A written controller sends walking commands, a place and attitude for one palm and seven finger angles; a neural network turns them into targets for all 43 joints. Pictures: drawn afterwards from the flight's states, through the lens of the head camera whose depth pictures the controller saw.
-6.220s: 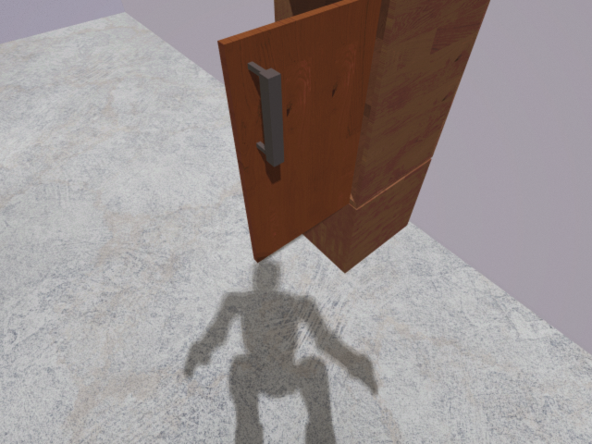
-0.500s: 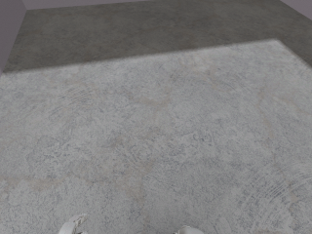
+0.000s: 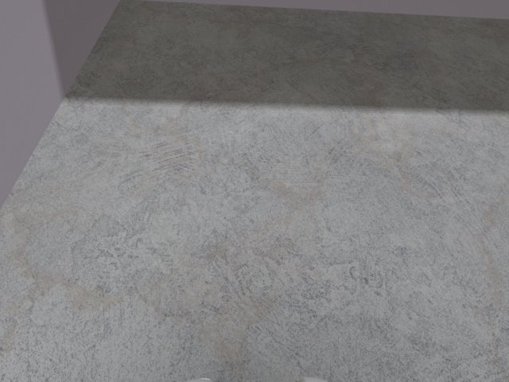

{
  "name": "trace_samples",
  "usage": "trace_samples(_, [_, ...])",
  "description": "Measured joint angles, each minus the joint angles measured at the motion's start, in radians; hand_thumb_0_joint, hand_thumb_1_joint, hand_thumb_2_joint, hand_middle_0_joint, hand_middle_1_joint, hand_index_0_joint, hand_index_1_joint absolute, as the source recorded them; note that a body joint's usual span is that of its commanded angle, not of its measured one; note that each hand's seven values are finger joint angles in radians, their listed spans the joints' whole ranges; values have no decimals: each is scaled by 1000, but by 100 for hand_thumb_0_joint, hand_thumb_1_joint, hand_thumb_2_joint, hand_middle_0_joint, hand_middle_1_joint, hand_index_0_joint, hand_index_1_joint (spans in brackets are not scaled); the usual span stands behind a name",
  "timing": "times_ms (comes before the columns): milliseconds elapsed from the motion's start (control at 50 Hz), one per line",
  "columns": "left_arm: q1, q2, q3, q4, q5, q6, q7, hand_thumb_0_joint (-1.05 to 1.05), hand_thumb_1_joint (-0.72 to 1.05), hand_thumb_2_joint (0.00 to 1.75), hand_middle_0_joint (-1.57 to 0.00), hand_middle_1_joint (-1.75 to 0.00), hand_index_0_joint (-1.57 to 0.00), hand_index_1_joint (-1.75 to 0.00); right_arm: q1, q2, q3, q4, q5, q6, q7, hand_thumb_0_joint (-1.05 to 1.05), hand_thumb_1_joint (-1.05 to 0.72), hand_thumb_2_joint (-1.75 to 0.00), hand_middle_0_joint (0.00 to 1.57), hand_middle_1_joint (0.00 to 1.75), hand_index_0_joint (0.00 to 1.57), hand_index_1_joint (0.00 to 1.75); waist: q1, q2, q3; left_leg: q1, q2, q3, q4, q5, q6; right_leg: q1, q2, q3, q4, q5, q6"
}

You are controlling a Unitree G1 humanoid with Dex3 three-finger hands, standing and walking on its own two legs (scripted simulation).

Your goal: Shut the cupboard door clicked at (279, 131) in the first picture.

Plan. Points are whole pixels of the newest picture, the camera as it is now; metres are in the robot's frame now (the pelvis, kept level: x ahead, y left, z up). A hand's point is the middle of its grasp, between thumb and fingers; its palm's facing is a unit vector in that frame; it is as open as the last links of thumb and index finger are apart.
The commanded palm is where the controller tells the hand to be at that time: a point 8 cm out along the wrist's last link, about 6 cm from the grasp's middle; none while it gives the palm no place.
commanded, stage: walk to a spot facing it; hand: left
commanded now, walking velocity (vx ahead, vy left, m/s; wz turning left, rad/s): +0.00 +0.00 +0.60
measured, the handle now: out of the picture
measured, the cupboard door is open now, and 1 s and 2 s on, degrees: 90 90 90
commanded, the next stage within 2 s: none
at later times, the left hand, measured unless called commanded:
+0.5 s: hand out of the picture +0.03 +0.16 -0.19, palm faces +0.34 -0.91 -0.24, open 7.4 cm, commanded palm none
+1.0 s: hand out of the picture +0.01 +0.09 -0.17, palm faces +0.63 -0.74 -0.21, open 7.4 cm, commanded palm none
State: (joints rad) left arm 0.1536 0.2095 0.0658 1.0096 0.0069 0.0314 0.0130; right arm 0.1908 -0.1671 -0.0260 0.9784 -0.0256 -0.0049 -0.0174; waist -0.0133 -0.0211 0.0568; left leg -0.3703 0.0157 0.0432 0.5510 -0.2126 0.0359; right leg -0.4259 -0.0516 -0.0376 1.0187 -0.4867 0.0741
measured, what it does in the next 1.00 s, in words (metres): walks ahead, turning left: right foot, then left foot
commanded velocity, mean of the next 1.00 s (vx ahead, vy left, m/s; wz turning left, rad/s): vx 0.00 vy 0.00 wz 0.60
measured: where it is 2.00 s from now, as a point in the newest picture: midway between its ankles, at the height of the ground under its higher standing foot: outside the picture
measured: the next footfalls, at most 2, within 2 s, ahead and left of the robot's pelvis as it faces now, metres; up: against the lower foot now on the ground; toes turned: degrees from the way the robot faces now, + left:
right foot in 0.16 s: +0.08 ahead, -0.18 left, +0.00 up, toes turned +4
left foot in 0.44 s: +0.06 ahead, +0.09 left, +0.00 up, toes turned +23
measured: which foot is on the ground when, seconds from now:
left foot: down 0.00-0.16, up 0.18-0.42, down 0.44-0.68, up 0.70-1.00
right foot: up 0.00-0.14, down 0.16-0.44, up 0.46-0.66, down 0.68-1.00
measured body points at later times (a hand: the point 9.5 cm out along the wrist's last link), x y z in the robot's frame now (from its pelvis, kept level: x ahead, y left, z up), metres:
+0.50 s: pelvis +0.05 -0.05 -0.01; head +0.09 -0.02 +0.43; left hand +0.01 +0.21 -0.17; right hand +0.24 -0.28 -0.14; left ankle +0.02 +0.08 -0.73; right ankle +0.04 -0.19 -0.70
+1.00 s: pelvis +0.09 -0.09 +0.00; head +0.13 -0.05 +0.44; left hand -0.02 +0.13 -0.15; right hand +0.34 -0.21 -0.14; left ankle +0.02 +0.00 -0.73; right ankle +0.14 -0.19 -0.73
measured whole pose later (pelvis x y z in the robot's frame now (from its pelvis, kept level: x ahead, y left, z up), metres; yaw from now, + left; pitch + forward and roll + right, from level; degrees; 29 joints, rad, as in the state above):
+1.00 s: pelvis +0.09 -0.09 +0.00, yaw +39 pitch +1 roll +2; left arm 0.24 0.20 0.04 0.91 0.02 0.00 0.01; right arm 0.09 -0.23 -0.06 0.90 -0.01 0.06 0.03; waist 0.00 -0.05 0.11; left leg -0.31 0.01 0.11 0.61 -0.33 -0.04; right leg -0.25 -0.16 -0.24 0.61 -0.36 0.02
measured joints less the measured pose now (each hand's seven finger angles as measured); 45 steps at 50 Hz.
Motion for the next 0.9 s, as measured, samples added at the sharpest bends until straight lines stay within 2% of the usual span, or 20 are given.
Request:
trace_samples(100, [-30,2,1,-50,0,2,0,0,91,90,-20,-30,-20,-30,-3,-20,-17,-9,-1,29,9,1,-91,-90,21,30,21,30,-11,43,4,14,5,-72,-21,8,-33,37,7,16,-212,39,-1])
trace_samples(140, [-28,6,1,-70,1,-7,-1,0,91,90,-20,-30,-20,-30,2,-31,-28,-14,3,44,14,1,-91,-90,21,30,21,30,-13,52,-2,4,0,-103,3,-5,-52,96,9,10,-370,115,-7])
trace_samples(160, [-19,19,0,-86,5,-15,0,0,91,90,-20,-30,-20,-30,9,-30,-33,-20,7,52,17,1,-91,-90,21,30,21,30,-10,30,-14,-15,-17,-99,36,-38,-57,127,-12,23,-467,141,-26])
trace_samples(220, [-23,3,-3,-90,13,-19,8,0,91,90,-20,-30,-20,-30,-5,-66,-56,-20,9,74,28,1,-91,-90,21,30,21,30,-13,49,9,-100,-8,-76,306,-234,-69,134,-25,-22,-429,175,-45])
trace_samples(280, [0,-9,-12,-93,14,-18,10,0,91,90,-20,-30,-20,-30,-14,-89,-65,-20,8,84,36,1,-91,-90,20,30,20,30,-16,36,17,-133,7,-13,469,-264,-89,177,-54,-64,-459,166,-46])
trace_samples(320, [16,-7,-15,-91,16,-22,10,0,91,90,-20,-30,-21,-30,-24,-91,-64,-27,11,85,40,1,-91,-90,20,30,20,30,-14,8,25,-111,14,24,430,-265,-99,199,-76,-84,-480,167,-46])
trace_samples(380, [37,-1,-19,-85,16,-27,5,0,91,90,-20,-30,-21,-30,-44,-92,-55,-46,15,75,44,1,-91,-90,20,30,20,30,-4,-28,39,-44,13,61,253,-226,-99,208,-106,-113,-468,150,-39])
trace_samples(420, [56,5,-20,-80,11,-26,-2,0,90,90,-21,-30,-21,-30,-55,-98,-49,-63,14,63,47,1,-91,-90,20,30,20,30,-1,-37,43,18,5,73,97,-121,-88,194,-123,-133,-411,112,-29])
trace_samples(440, [72,2,-20,-81,6,-22,-5,0,90,90,-21,-30,-21,-30,-54,-111,-47,-78,12,53,48,1,-91,-90,20,30,20,30,0,-16,33,45,17,57,30,-21,-56,165,-117,-146,-347,89,-21])
trace_samples(460, [73,10,-19,-76,3,-13,-6,0,90,90,-21,-30,-21,-30,-60,-109,-49,-83,11,42,43,1,-91,-90,20,30,20,30,-6,-17,32,29,14,43,47,-22,-27,123,-117,-130,-243,24,-5])
trace_samples(480, [66,23,-16,-70,2,2,-4,0,90,90,-21,-30,-21,-30,-67,-101,-47,-85,10,36,39,1,-91,-90,20,30,20,30,-4,-28,40,16,7,34,81,-52,-20,80,-109,-89,-133,-31,3])
trace_samples(520, [55,44,-5,-68,4,24,2,1,91,90,-21,-30,-21,-30,-66,-82,-36,-89,7,31,33,1,-91,-90,20,30,20,30,2,-42,45,13,5,14,100,-91,-34,13,-81,-40,24,-56,12])
trace_samples(560, [35,53,2,-67,4,33,3,1,91,90,-20,-30,-21,-30,-57,-70,-30,-89,5,31,25,1,-91,-90,20,30,20,30,6,-36,46,21,6,-18,80,-86,-55,-22,-59,-22,65,-30,16])
trace_samples(620, [14,48,3,-87,0,30,-4,1,91,90,-20,-30,-20,-30,-49,-68,-27,-81,1,43,21,1,-91,-90,20,30,20,30,7,2,47,30,11,-68,53,-64,-75,-12,-31,-11,-42,-16,10])
trace_samples(680, [20,44,0,-120,0,5,-9,1,91,90,-20,-30,-20,-30,-39,-71,-31,-77,4,65,23,1,-91,-90,21,30,21,30,7,31,30,10,7,-115,83,-76,-90,74,-16,-9,-318,68,-4])
trace_samples(720, [20,39,-2,-129,9,-13,-2,0,91,90,-20,-30,-20,-30,-46,-75,-42,-68,10,79,28,1,-91,-90,21,30,21,30,10,36,35,-42,-7,-114,232,-209,-84,78,-26,-26,-330,146,-46])
trace_samples(760, [22,20,-11,-129,11,-11,2,0,91,90,-20,-30,-20,-30,-49,-86,-52,-60,9,90,37,1,-91,-90,21,30,21,30,3,52,40,-98,-9,-93,429,-256,-76,105,-37,-68,-337,136,-72])
trace_samples(800, [36,5,-17,-129,11,-11,7,0,91,90,-20,-30,-20,-30,-57,-88,-57,-52,8,95,44,1,-91,-90,21,30,20,30,2,48,39,-127,-2,-54,549,-251,-84,137,-47,-93,-385,144,-78])
trace_samples(840, [48,-5,-22,-125,12,-15,10,0,91,90,-20,-30,-20,-30,-65,-82,-56,-52,10,95,47,1,-91,-90,20,30,20,30,-1,29,40,-119,4,-14,544,-250,-96,164,-60,-113,-438,166,-76])
trace_samples(900, [62,-15,-28,-117,13,-25,9,0,91,90,-20,-30,-21,-30,-78,-71,-49,-60,15,87,49,1,-91,-90,20,30,20,30,4,-4,47,-63,6,33,384,-250,-103,188,-82,-141,-482,183,-75])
